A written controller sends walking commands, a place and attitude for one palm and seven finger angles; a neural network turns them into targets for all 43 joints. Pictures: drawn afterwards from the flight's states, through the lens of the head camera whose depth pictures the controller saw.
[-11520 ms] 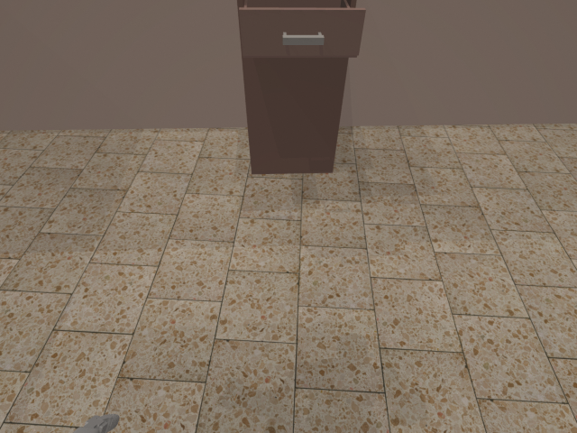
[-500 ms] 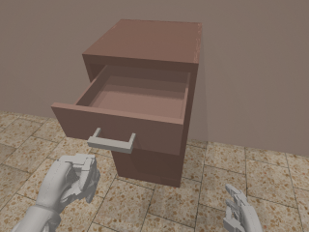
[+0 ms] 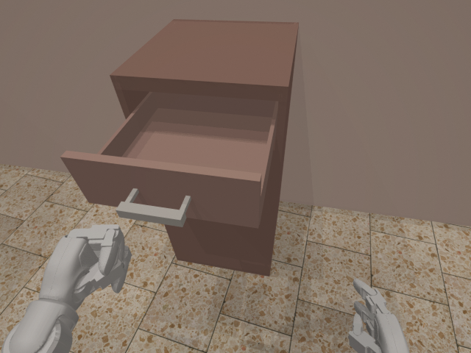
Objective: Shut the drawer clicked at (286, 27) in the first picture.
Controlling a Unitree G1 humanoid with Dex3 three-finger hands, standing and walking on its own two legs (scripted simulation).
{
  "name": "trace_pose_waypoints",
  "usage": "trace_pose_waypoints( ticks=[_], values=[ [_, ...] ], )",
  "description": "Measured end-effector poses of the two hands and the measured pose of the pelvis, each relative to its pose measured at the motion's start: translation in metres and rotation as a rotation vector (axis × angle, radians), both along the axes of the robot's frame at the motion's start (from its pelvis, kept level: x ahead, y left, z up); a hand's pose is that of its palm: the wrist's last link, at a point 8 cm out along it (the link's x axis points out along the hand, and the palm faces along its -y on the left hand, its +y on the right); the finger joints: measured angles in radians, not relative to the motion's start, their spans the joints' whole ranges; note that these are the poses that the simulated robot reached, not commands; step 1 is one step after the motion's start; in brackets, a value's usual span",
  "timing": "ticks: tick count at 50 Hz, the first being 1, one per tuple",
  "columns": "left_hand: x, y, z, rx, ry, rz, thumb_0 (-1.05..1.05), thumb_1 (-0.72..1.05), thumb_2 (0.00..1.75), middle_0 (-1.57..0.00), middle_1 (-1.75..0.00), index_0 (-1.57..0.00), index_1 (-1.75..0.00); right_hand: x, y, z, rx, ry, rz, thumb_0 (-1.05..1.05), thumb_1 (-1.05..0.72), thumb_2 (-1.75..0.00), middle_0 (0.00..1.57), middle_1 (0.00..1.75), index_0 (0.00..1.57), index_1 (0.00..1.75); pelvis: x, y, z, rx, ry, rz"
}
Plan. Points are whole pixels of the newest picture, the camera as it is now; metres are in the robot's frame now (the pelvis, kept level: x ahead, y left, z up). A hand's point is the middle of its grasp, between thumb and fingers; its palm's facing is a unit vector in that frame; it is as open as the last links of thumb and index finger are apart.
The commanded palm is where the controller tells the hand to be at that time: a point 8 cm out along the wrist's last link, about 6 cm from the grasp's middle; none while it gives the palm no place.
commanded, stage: bring the fist close to the handle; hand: left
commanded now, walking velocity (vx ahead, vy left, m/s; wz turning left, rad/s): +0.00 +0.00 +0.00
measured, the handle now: (155, 205) +0.37 +0.19 +0.06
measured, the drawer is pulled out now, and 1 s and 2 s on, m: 0.26 0.26 0.21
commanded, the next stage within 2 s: push the drawer shut in 1.12 s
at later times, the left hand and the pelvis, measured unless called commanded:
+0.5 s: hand (149, 261) +0.24 +0.16 +0.07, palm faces -0.11 -0.99 -0.04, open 3.3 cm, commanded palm +0.22 +0.22 +0.08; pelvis +0.00 +0.02 -0.01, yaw +0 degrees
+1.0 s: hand (158, 253) +0.26 +0.16 +0.06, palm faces -0.10 -0.99 -0.04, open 3.3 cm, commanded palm +0.23 +0.22 +0.06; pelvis +0.00 +0.03 -0.02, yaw -1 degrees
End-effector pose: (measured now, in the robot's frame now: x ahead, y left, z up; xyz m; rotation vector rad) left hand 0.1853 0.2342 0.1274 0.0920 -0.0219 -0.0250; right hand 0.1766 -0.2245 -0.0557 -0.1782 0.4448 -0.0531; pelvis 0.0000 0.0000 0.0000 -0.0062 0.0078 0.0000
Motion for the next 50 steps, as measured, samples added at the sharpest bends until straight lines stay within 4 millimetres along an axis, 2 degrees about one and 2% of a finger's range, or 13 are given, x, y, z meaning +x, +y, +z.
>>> trace_pose_waypoints(
  ticks=[7, 14, 23, 29, 35, 41, 50],
  values=[
    [0.013, -0.002, -0.015, -0.01, 0.015, -0.026, 0.02, 0.9, 0.9, -1.4, -1.6, -1.4, -1.6, -0.012, -0.005, -0.009, -0.018, 0.046, -0.018, 0.02, -0.91, -0.9, 0.2, 0.3, 0.2, 0.3, -0.002, 0.004, -0.001, -0.001, 0.015, 0.0],
    [0.027, -0.006, -0.028, -0.027, 0.021, -0.052, 0.02, 0.9, 0.9, -1.4, -1.6, -1.4, -1.6, -0.02, 0.001, -0.013, -0.02, 0.071, -0.032, 0.02, -0.91, -0.9, 0.2, 0.3, 0.2, 0.3, -0.001, 0.011, -0.003, 0.004, 0.037, -0.01],
    [0.036, -0.014, -0.046, -0.05, 0.036, -0.072, 0.02, 0.9, 0.9, -1.4, -1.6, -1.4, -1.6, -0.021, 0.018, -0.019, -0.013, 0.092, -0.012, 0.02, -0.91, -0.9, 0.2, 0.3, 0.2, 0.3, -0.001, 0.023, -0.006, 0.002, 0.056, -0.009],
    [0.051, -0.017, -0.06, -0.047, 0.05, -0.082, 0.02, 0.9, 0.9, -1.4, -1.6, -1.4, -1.6, -0.022, 0.027, -0.026, -0.013, 0.13, -0.002, 0.02, -0.91, -0.9, 0.2, 0.3, 0.2, 0.3, -0.002, 0.027, -0.01, 0.003, 0.08, -0.009],
    [0.064, -0.016, -0.065, -0.054, 0.031, -0.077, 0.02, 0.9, 0.9, -1.4, -1.6, -1.4, -1.6, -0.025, 0.03, -0.032, -0.009, 0.165, -0.005, 0.02, -0.91, -0.9, 0.2, 0.3, 0.2, 0.3, 0.001, 0.031, -0.013, 0.003, 0.106, -0.011],
    [0.069, -0.022, -0.078, -0.056, 0.061, -0.1, 0.02, 0.9, 0.9, -1.39, -1.6, -1.4, -1.6, -0.028, 0.028, -0.038, -0.013, 0.203, -0.014, 0.02, -0.91, -0.9, 0.2, 0.3, 0.2, 0.3, 0.001, 0.031, -0.017, 0.004, 0.124, -0.016],
    [0.059, -0.022, -0.063, -0.048, -0.002, -0.072, 0.02, 0.9, 0.9, -1.39, -1.6, -1.4, -1.6, -0.027, 0.024, -0.039, 0.0, 0.203, -0.019, 0.02, -0.91, -0.9, 0.2, 0.3, 0.2, 0.3, 0.003, 0.029, -0.017, 0.004, 0.123, -0.015]
  ],
)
